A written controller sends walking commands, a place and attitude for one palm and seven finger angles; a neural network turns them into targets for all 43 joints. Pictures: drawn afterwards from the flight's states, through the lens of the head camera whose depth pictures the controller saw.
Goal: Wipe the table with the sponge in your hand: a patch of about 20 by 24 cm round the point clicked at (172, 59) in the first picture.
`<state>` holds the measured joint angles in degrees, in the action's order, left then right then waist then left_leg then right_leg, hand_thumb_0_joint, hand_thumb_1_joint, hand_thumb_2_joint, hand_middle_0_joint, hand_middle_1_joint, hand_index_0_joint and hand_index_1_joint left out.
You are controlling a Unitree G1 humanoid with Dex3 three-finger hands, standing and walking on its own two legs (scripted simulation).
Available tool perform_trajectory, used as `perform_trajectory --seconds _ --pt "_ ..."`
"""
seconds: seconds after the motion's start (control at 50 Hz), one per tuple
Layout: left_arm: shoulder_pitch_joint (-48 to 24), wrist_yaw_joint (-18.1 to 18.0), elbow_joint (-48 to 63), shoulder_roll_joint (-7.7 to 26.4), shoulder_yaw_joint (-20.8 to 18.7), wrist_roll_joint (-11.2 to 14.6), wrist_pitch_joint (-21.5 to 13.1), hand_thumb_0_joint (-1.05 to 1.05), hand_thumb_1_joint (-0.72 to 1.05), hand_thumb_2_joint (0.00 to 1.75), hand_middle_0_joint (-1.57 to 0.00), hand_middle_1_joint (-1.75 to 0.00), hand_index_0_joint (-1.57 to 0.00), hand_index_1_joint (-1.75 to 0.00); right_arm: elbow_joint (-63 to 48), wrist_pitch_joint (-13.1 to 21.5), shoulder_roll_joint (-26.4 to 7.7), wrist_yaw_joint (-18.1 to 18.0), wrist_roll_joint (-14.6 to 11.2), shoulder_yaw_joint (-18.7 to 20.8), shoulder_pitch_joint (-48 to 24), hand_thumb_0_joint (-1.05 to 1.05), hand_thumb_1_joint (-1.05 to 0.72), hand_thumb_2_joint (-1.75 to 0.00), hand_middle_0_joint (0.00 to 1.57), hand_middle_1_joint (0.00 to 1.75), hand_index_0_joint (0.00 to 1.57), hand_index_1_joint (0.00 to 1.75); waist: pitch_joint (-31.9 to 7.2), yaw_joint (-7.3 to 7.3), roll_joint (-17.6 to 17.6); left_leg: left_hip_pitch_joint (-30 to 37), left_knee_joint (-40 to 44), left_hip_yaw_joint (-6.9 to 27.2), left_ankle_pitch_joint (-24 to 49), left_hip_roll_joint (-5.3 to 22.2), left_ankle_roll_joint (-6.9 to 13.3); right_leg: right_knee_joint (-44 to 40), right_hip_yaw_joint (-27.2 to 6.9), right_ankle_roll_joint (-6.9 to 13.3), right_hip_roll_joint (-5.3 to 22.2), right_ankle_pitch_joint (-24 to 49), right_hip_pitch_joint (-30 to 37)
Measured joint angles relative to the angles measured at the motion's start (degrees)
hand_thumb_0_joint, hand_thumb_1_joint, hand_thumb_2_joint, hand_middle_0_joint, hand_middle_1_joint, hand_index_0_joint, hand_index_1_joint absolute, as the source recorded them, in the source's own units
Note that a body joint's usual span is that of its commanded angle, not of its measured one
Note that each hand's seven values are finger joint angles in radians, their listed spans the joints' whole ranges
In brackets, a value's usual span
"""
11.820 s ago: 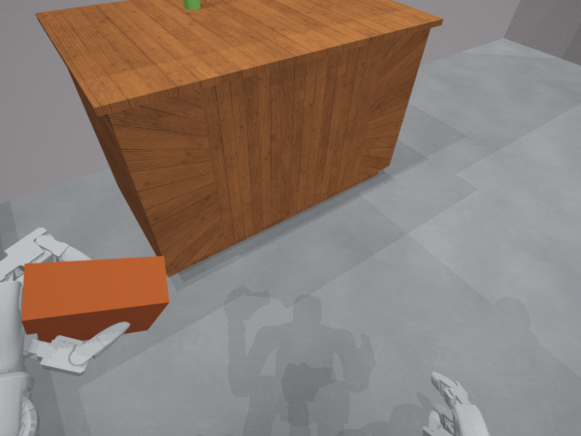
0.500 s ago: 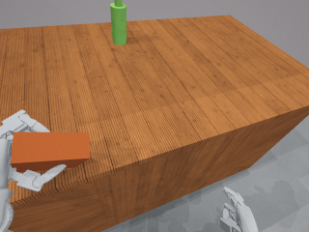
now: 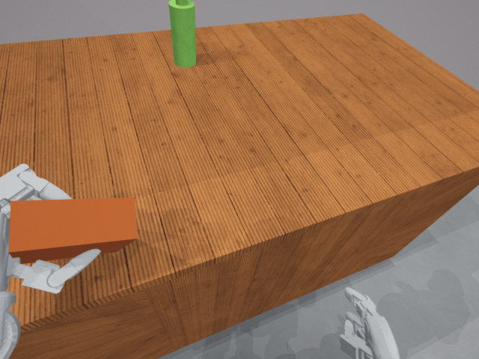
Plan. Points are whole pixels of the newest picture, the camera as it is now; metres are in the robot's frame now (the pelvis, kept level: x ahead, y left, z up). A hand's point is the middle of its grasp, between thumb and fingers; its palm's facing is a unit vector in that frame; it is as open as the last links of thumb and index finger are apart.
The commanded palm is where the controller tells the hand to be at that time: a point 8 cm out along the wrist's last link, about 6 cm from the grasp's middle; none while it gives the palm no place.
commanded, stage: come to a stop and stand still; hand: left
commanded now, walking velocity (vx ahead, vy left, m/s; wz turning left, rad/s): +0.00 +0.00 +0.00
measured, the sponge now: (91, 230) +0.23 +0.22 +0.14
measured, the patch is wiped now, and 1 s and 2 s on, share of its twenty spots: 0.00 0.00 0.00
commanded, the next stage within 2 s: look again from close up in 0.18 s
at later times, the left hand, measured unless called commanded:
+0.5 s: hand (50, 226) +0.22 +0.25 +0.16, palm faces +0.39 -0.84 -0.37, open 9.4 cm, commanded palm +0.16 +0.28 +0.18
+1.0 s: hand (69, 232) +0.22 +0.23 +0.15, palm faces +0.29 -0.73 -0.62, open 9.4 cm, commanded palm +0.17 +0.28 +0.20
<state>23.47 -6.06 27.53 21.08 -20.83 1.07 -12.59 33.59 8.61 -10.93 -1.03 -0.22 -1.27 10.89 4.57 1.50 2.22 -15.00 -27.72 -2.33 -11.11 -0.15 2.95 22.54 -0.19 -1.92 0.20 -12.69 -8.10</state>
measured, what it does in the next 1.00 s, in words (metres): stands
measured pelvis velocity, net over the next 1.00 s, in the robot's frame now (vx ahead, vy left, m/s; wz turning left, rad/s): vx -0.01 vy -0.03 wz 0.01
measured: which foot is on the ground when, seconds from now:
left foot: down 0.00-1.00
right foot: down 0.00-1.00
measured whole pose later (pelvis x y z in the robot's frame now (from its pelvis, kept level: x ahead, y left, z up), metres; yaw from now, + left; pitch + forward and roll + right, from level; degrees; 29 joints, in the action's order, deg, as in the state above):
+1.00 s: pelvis -0.01 -0.03 -0.01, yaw +1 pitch -2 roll +0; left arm 17.7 0.4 24.4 29.1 -19.1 -3.3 8.0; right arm 32.4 3.6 -14.0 -1.3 0.2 -3.4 5.2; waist 1.0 2.0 -2.5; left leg -17.5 -31.6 -1.7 -12.2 0.1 0.9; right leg 32.7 0.7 0.2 0.1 -17.5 -13.3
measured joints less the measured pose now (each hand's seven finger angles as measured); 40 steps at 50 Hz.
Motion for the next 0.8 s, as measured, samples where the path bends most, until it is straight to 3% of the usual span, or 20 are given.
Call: perform_trajectory --seconds 0.3,0.52,0.68,0.7,0.72,0.76,0.8 --pt "0.22 -0.30 -2.55 -1.44 1.34 0.25 2.00 0.00 -0.43 1.03 -0.80 -1.38 -0.80 -1.38 -0.57 -1.84 -0.28 -0.72 -0.43 0.54 -0.66 0.02 -0.91 -0.90 0.20 0.30 0.21 0.30 -0.27 0.17 -0.35 0.82 0.40 -0.15 -0.33 -0.12 0.15 -0.92 -0.15 -0.17 0.12 0.01 1.01" --pt "1.10 -0.43 0.39 0.06 0.17 0.54 0.66 0.00 -0.43 1.03 -0.80 -1.38 -0.80 -1.38 -0.46 -2.00 0.45 -0.63 -0.47 0.18 -0.31 0.02 -0.91 -0.89 0.20 0.30 0.21 0.30 -0.06 0.00 -0.95 0.84 0.82 -0.04 -0.11 -0.64 0.32 -0.74 0.02 -0.37 0.62 -0.18 0.87" --pt "1.31 -0.45 -2.16 -1.38 1.00 0.46 2.05 0.00 -0.43 1.03 -0.80 -1.38 -0.80 -1.38 -0.09 -2.45 0.28 -0.80 -0.61 0.21 0.21 0.02 -0.91 -0.89 0.20 0.30 0.21 0.30 -0.38 0.01 -1.57 1.07 1.29 0.18 0.06 -0.71 0.24 -1.08 0.24 -0.29 0.65 -0.16 1.12" --pt "-0.78 -0.12 -2.50 0.58 1.49 -0.21 1.97 0.00 -0.43 1.03 -0.80 -1.38 -0.80 -1.38 -1.52 -2.73 -0.24 -2.13 -1.50 -0.71 1.29 0.02 -0.91 -0.89 0.20 0.30 0.21 0.30 -0.36 0.49 -1.55 0.14 0.49 0.62 -0.11 -0.71 0.21 -0.13 0.55 -0.39 0.53 -0.73 0.36" --pt "-5.17 0.97 -4.26 3.65 1.50 -2.21 1.84 0.00 -0.43 1.03 -0.80 -1.38 -0.80 -1.38 -1.91 -2.18 -0.41 -2.59 -0.37 -0.83 2.15 0.02 -0.91 -0.89 0.20 0.30 0.20 0.30 -0.18 1.65 -1.19 -0.61 -0.32 0.92 -0.25 -0.92 0.09 1.77 0.83 0.13 0.66 -1.54 -0.79" --pt "-13.52 2.09 -8.35 7.54 0.19 -4.32 4.34 0.00 -0.43 1.03 -0.80 -1.38 -0.81 -1.38 -0.09 -1.65 -0.70 -0.79 1.73 -1.26 1.10 0.01 -0.91 -0.90 0.20 0.30 0.20 0.30 -0.15 2.01 -0.51 -1.72 -1.19 1.73 -0.09 -1.39 -0.54 4.74 1.64 1.22 1.05 -2.73 -2.54" --pt "-17.70 2.81 -10.22 8.10 -2.19 -2.81 8.92 0.00 -0.43 1.03 -0.80 -1.38 -0.81 -1.38 1.44 -2.02 -0.84 0.70 2.10 -1.85 -0.94 0.02 -0.91 -0.89 0.20 0.30 0.21 0.30 -0.88 1.80 -0.36 -2.00 -1.33 1.34 0.08 -1.28 -1.04 6.38 1.30 1.91 1.02 -3.15 -3.72"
